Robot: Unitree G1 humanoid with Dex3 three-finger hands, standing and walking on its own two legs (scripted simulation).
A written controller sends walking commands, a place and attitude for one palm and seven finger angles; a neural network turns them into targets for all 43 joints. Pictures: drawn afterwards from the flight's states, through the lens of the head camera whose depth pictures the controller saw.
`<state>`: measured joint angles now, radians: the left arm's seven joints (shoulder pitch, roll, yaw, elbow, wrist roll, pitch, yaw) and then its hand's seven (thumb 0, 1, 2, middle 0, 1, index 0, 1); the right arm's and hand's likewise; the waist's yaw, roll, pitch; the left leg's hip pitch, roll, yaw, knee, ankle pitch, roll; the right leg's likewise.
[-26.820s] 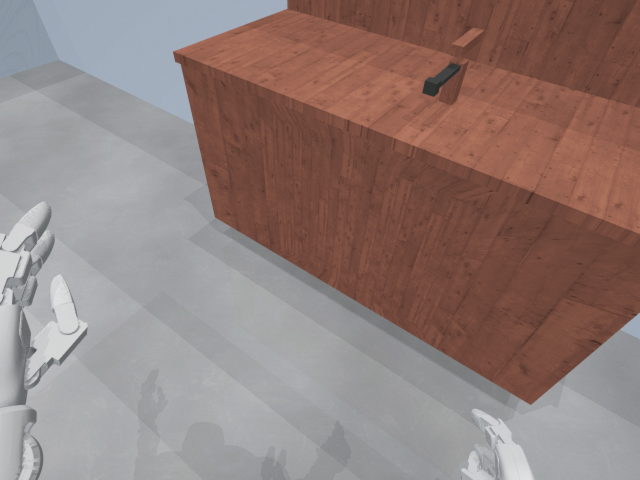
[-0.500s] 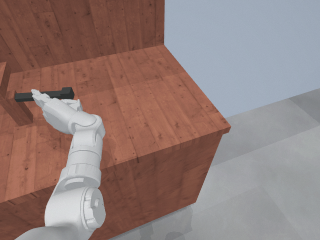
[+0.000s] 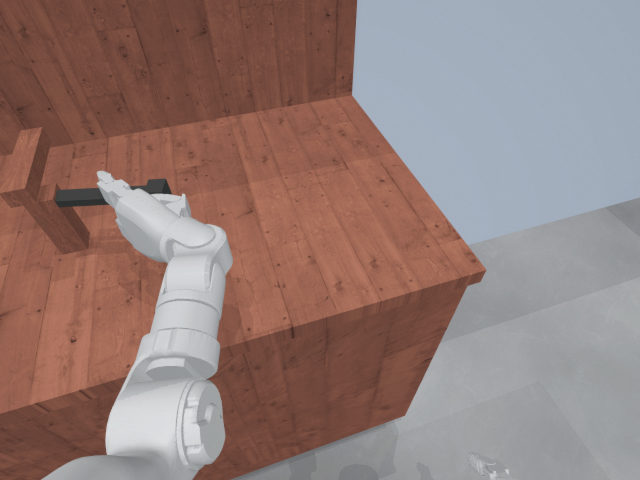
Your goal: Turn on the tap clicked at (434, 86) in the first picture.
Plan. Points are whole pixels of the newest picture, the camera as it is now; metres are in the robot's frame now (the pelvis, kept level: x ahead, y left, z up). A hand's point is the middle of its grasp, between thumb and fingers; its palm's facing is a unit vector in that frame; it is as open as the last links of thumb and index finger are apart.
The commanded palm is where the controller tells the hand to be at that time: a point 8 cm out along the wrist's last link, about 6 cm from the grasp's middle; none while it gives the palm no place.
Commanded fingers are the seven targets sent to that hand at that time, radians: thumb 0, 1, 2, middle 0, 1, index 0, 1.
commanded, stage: lift the hand up off the lever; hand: left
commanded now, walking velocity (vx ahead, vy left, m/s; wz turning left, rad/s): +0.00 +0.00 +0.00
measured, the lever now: (158, 193) +0.46 +0.24 +0.12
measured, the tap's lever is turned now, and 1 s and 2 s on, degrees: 76 75 75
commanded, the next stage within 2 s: draw the hand back beside the body in 1.44 s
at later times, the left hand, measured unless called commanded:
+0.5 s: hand (169, 198) +0.41 +0.20 +0.16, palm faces +0.83 -0.56 -0.08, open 7.8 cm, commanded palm +0.36 +0.21 +0.16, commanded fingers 0.00 0.90 0.90 -0.15 -0.15 -0.15 -0.15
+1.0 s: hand (165, 192) +0.39 +0.19 +0.18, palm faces +0.81 -0.58 -0.06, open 7.8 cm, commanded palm +0.34 +0.21 +0.18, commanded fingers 0.00 0.90 0.90 -0.15 -0.15 -0.15 -0.15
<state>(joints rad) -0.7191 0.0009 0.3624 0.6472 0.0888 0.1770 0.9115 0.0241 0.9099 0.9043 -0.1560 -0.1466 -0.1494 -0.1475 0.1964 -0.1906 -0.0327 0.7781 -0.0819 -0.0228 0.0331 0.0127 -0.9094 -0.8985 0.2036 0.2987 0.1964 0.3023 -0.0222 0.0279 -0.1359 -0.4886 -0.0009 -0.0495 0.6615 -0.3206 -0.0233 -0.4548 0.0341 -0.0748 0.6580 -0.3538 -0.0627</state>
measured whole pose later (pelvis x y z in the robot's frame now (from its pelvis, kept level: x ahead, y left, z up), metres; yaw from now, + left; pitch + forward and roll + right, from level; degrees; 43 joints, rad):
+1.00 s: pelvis -0.02 -0.01 +0.01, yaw +1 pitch +3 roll +1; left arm -0.70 0.01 0.31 0.52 0.03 0.32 0.86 0.01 0.90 0.90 -0.15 -0.15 -0.15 -0.15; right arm 0.13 -0.20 -0.02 0.81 -0.04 -0.04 -0.01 0.01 -0.91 -0.90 0.20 0.30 0.20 0.30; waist 0.01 0.04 -0.10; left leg -0.36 0.00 -0.06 0.56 -0.25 -0.04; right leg -0.34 0.04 -0.09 0.57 -0.29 -0.08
